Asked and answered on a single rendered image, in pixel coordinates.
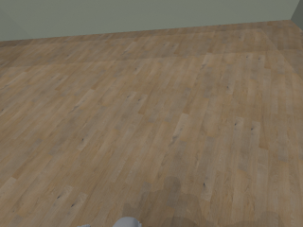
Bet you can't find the left robot thigh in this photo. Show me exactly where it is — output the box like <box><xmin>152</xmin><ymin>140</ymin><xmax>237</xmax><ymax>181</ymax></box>
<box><xmin>113</xmin><ymin>217</ymin><xmax>142</xmax><ymax>227</ymax></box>

